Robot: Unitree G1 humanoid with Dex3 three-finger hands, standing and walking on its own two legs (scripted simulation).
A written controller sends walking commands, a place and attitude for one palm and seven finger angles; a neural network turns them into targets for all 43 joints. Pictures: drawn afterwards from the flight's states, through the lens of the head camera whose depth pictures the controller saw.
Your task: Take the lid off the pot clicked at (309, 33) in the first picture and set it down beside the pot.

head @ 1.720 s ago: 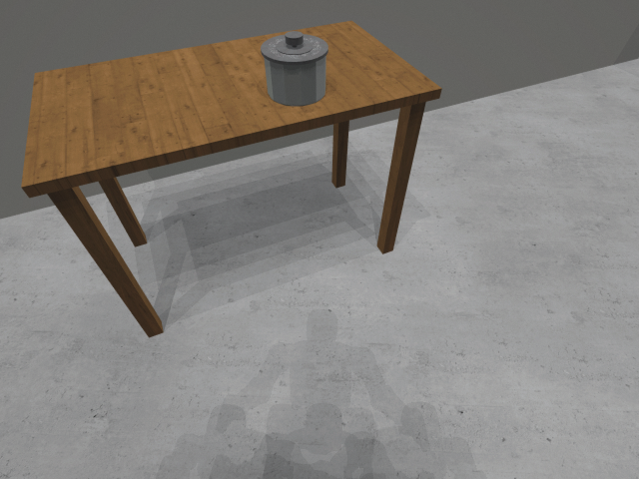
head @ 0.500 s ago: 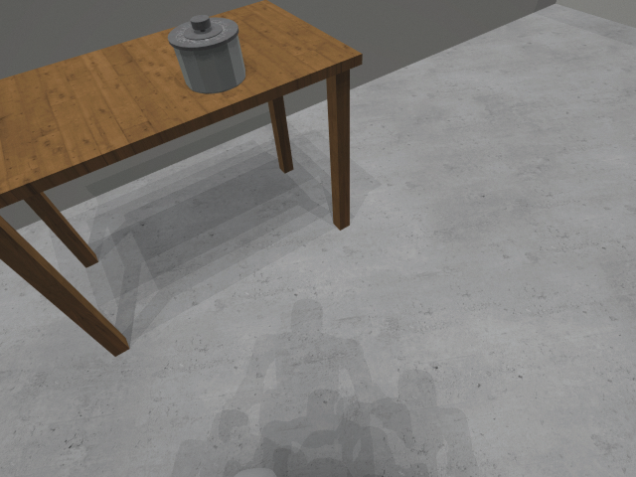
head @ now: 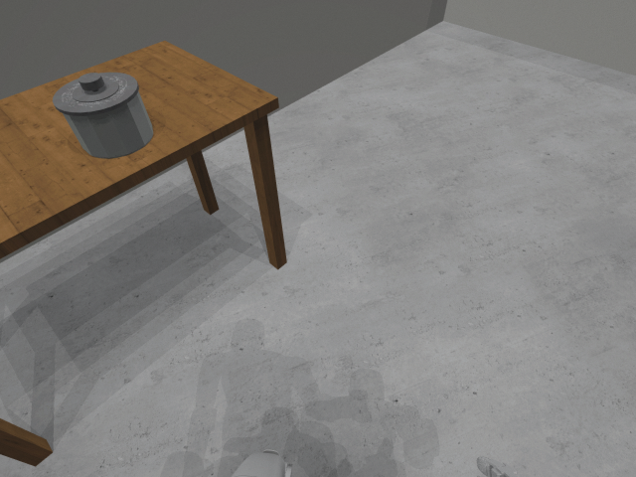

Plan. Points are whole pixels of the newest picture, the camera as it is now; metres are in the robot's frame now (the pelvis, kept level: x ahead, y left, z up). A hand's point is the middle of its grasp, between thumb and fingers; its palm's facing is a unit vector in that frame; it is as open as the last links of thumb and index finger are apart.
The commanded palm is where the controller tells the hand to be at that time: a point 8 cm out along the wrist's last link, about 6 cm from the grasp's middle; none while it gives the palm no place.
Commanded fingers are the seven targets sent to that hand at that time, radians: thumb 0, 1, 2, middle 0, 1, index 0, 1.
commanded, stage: walk to a spot facing it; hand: left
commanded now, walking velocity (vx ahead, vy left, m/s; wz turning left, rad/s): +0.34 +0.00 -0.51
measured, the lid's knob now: (91, 81) +0.77 +0.59 +0.09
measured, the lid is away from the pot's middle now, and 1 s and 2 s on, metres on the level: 0.00 0.00 0.00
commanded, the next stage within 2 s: none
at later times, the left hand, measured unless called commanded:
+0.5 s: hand (214, 337) +0.35 +0.25 -0.17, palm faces -0.28 -0.94 -0.18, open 7.4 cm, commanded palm none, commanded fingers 0.00 0.90 0.90 -0.20 -0.30 -0.20 -0.30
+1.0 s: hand (281, 257) +0.54 +0.16 -0.16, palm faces -0.53 -0.79 -0.30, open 7.2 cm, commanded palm none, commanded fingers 0.00 0.90 0.90 -0.20 -0.30 -0.20 -0.30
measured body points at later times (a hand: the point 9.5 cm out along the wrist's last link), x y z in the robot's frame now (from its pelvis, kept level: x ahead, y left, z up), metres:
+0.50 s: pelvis +0.21 +0.09 +0.00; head +0.23 +0.11 +0.44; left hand +0.37 +0.30 -0.16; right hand +0.07 -0.12 -0.14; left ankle +0.13 +0.15 -0.74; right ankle +0.25 -0.07 -0.64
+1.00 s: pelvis +0.36 +0.03 -0.01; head +0.38 -0.02 +0.44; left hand +0.57 +0.20 -0.14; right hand +0.31 -0.22 -0.16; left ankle +0.50 +0.19 -0.65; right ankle +0.36 -0.01 -0.74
